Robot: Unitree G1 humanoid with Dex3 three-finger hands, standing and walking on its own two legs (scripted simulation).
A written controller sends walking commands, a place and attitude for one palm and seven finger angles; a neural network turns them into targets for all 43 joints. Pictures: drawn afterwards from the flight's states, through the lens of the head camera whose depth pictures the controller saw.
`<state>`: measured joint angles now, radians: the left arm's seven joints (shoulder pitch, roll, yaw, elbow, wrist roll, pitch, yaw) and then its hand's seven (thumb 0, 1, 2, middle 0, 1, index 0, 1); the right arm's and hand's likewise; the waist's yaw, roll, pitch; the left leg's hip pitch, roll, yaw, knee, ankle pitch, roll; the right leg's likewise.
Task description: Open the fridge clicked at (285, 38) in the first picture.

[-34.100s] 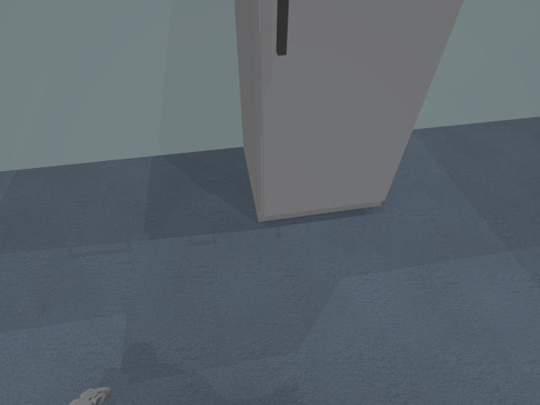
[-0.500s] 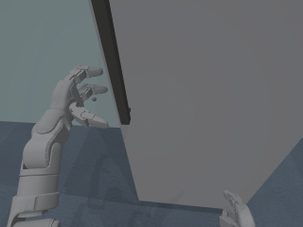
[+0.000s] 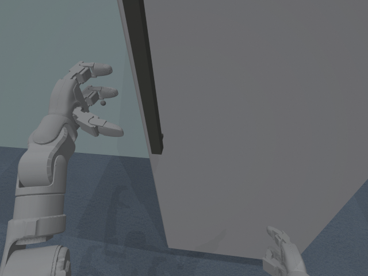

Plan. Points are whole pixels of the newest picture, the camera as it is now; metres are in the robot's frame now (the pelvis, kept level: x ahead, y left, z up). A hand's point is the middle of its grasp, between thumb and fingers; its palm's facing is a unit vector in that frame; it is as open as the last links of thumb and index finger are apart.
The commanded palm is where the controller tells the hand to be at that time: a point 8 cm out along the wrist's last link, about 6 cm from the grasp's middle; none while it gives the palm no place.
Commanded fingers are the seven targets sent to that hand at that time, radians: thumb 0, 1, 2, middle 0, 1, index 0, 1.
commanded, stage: move the hooked fingers beside the handle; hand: left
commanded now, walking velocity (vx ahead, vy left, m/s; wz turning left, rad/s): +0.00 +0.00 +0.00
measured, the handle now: (150, 84) +0.41 +0.10 +0.25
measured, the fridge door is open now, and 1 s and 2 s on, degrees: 0 0 0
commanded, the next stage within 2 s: feel for the door with the fingertips in 0.24 s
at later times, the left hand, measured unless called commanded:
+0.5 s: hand (115, 123) +0.33 +0.16 +0.21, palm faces -0.06 -1.00 -0.06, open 14.0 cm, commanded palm +0.31 +0.21 +0.23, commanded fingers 0.00 -0.50 0.30 -0.30 -1.20 -0.30 -1.20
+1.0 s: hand (132, 109) +0.36 +0.13 +0.23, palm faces -0.02 -1.00 -0.04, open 14.0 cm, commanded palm +0.34 +0.19 +0.23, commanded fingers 0.00 -0.50 0.30 -0.30 -1.20 -0.30 -1.20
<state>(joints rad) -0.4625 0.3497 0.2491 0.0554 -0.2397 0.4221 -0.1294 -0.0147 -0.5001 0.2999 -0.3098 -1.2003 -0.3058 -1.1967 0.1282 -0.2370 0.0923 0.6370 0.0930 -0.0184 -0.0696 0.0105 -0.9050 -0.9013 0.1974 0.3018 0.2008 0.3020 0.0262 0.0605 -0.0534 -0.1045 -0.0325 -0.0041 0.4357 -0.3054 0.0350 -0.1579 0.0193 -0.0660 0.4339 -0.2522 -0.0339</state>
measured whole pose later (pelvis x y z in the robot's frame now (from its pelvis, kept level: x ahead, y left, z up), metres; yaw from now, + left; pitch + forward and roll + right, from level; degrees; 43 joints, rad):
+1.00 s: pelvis +0.00 +0.00 +0.00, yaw +0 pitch -2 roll +0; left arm -0.46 0.24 0.15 0.01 -0.23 0.44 -0.06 -0.01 -0.50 0.30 -0.31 -1.20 -0.30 -1.20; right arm 0.14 -0.24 0.08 0.65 0.08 0.02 -0.07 0.01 -0.90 -0.90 0.20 0.30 0.20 0.30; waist 0.02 0.06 -0.04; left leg -0.10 -0.03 0.00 0.43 -0.29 0.03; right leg -0.16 0.02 -0.06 0.43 -0.25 -0.04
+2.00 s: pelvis -0.01 +0.00 +0.00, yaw +1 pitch -3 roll +0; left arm -0.45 0.18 0.09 -0.05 -0.20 0.48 -0.01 -0.01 -0.50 0.30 -0.31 -1.20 -0.25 -1.22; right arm 0.11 -0.23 0.09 0.64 0.08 0.05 -0.05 0.01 -0.91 -0.90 0.20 0.30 0.20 0.30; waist 0.04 0.06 -0.04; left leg -0.10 -0.04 -0.01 0.44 -0.29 0.04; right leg -0.15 0.01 -0.07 0.45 -0.25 -0.03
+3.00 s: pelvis +0.01 +0.00 +0.00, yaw +0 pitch -1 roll +0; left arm -0.37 0.28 0.19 -0.07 -0.24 0.48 -0.10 -0.01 -0.50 0.30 -0.31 -1.20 -0.30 -1.20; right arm 0.12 -0.24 0.08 0.62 0.09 0.03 -0.06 0.01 -0.91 -0.90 0.20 0.30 0.20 0.30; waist 0.03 0.07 -0.05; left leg -0.09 -0.03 0.00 0.41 -0.30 0.04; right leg -0.15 0.02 -0.06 0.42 -0.25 -0.03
